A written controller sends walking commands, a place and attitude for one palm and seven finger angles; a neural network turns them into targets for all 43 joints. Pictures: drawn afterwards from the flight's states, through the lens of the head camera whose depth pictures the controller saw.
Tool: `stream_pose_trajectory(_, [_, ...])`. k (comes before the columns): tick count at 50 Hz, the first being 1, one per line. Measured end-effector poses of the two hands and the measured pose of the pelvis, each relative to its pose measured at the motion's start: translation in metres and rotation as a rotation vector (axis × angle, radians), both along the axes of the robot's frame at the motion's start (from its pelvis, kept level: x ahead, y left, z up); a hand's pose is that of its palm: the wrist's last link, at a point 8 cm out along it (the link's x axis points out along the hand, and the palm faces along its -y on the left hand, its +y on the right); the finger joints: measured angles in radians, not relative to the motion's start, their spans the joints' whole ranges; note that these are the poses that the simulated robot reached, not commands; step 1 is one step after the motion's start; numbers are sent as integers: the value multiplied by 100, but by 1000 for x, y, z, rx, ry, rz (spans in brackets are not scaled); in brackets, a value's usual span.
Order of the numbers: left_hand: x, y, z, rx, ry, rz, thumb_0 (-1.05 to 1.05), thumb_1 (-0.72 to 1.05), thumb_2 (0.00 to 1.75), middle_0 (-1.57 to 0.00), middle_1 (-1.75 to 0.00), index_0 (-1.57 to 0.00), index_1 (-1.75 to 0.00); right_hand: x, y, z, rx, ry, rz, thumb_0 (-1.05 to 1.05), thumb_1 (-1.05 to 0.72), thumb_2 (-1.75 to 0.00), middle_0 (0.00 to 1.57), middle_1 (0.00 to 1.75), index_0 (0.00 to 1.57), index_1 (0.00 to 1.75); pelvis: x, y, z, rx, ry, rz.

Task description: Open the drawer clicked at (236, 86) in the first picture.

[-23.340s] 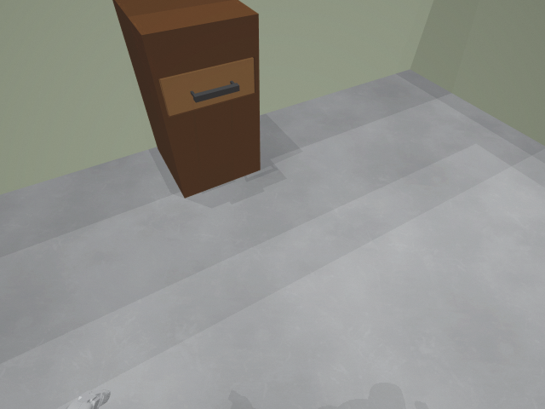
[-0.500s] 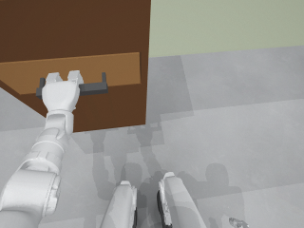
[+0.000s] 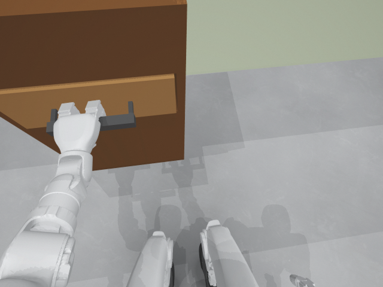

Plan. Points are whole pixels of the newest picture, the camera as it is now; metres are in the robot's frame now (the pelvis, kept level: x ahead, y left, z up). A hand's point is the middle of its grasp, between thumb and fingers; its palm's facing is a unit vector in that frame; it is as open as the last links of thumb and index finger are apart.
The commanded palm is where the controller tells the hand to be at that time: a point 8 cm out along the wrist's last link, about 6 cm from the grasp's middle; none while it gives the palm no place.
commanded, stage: pull the drawer open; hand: left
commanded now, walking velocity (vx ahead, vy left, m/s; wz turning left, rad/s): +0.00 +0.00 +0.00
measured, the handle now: (93, 116) +0.49 +0.21 -0.06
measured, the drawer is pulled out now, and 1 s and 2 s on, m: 0.01 0.08 0.17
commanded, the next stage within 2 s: none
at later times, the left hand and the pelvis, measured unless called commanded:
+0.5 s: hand (89, 154) +0.40 +0.22 -0.09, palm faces -0.05 -0.07 -1.00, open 5.7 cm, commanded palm +0.37 +0.22 -0.03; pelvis +0.02 +0.00 +0.01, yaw +0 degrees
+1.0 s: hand (88, 171) +0.36 +0.22 -0.09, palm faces -0.06 -0.07 -1.00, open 5.7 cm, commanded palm +0.33 +0.22 -0.03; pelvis +0.00 +0.00 +0.01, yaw +0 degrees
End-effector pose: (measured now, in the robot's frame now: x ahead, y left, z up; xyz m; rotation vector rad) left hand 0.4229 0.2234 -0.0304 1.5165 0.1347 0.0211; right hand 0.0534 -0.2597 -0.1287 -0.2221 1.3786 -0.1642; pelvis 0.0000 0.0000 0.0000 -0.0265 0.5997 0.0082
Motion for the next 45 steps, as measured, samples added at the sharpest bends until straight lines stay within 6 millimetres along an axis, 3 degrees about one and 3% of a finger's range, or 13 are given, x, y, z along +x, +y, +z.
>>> stream_pose_trajectory(22, [-34, -2, -1, -16, -18, -14, 2, 71, 76, -32, -135, -41, -135, 62, 8, 12, 12, -94, 54, 1, -91, -89, 20, 30, 20, 30, 16, 4, 12, 1, -22, -3])
stream_pose_trajectory(45, [-68, -6, 0, -11, -16, -9, 2, 71, 77, -32, -135, -41, -135, 60, 8, 9, 24, -133, 52, 1, -91, -89, 20, 30, 20, 30, 7, 3, 10, 10, -47, -10])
